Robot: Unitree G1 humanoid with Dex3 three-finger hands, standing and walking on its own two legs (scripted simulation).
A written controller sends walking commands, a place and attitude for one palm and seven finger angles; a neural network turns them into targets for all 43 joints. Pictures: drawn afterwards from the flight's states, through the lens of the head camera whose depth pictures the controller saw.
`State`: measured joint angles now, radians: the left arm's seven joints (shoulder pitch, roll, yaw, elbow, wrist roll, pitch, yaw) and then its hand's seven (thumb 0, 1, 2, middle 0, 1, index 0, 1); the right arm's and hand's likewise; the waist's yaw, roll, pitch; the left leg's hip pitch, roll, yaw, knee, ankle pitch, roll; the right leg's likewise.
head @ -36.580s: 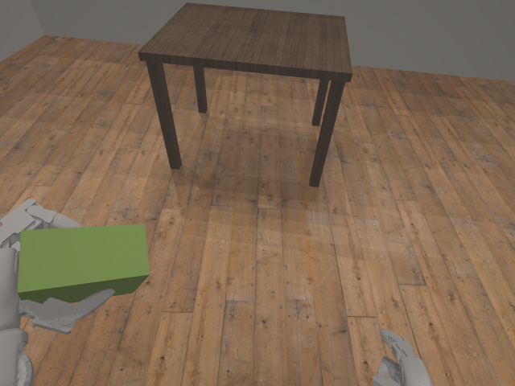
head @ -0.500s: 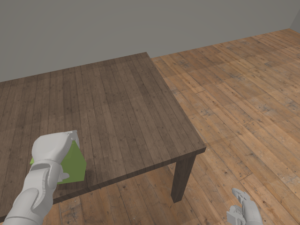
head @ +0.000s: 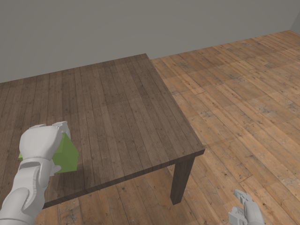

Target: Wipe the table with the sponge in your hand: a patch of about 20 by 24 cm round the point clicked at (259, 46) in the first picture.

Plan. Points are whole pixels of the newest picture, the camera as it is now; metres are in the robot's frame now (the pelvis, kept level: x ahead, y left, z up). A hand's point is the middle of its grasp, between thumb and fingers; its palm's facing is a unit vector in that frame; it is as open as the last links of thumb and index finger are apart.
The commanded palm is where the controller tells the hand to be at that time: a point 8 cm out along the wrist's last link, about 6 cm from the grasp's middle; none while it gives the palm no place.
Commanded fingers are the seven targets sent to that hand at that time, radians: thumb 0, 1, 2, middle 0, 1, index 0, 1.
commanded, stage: move the sponge above the wiping area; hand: left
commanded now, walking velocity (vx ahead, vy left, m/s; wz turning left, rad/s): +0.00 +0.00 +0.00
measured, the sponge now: (55, 157) +0.26 +0.33 +0.01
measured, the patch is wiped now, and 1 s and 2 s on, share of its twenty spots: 0.00 0.00 0.00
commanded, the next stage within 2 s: lower the sponge onto the table in 0.44 s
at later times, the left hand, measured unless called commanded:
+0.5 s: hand (43, 140) +0.27 +0.34 +0.07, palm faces +0.11 +0.00 -0.99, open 9.9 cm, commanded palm +0.24 +0.33 +0.11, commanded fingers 0.00 0.10 1.30 -1.20 -1.60 -1.20 -1.60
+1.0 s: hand (34, 156) +0.24 +0.36 +0.04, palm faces -0.07 -0.06 -1.00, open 9.9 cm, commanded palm +0.23 +0.34 +0.10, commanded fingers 0.00 0.10 1.30 -1.20 -1.60 -1.20 -1.60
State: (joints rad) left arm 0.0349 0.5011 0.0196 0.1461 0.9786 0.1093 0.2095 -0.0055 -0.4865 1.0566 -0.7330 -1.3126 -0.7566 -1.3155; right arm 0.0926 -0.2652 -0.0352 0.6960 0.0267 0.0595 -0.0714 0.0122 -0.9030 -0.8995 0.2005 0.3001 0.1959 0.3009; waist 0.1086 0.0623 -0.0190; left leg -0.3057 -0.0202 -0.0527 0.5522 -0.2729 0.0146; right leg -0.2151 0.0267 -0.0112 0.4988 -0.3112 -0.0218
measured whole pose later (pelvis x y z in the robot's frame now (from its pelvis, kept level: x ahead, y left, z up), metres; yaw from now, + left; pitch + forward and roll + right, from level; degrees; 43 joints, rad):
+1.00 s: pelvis +0.00 +0.01 +0.00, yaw +0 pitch +2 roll -1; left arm -0.03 0.51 0.03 0.33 0.88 0.37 0.16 0.00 -0.49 1.06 -0.74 -1.32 -0.76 -1.33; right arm 0.07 -0.26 0.00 0.70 0.07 0.11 -0.05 0.01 -0.90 -0.90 0.20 0.30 0.20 0.30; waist 0.07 0.08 -0.04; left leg -0.30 -0.03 -0.05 0.52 -0.25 0.02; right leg -0.22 0.02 -0.01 0.47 -0.29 -0.01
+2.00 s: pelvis -0.01 +0.00 -0.01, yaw +0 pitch +6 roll -1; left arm -0.20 0.53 0.04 0.62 0.97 0.19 0.22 0.00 -0.49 1.08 -0.74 -1.33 -0.76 -1.34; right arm 0.14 -0.27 -0.03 0.73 0.06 0.10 -0.06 0.01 -0.90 -0.90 0.20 0.30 0.20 0.30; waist 0.04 0.05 -0.05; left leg -0.43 -0.01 -0.07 0.61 -0.28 0.01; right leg -0.33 0.04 -0.02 0.55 -0.32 -0.02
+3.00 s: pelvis -0.05 +0.01 -0.04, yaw -1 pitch +17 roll -4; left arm -0.79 0.77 0.10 1.23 1.09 0.02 0.26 0.01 -0.54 1.10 -0.77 -1.31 -0.79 -1.32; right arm 0.30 -0.29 0.00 0.74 0.05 0.09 -0.03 0.01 -0.90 -0.90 0.20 0.30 0.20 0.30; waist -0.07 0.04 -0.12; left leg -0.86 0.00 -0.08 0.87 -0.32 0.02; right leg -0.75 0.06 -0.04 0.79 -0.34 -0.01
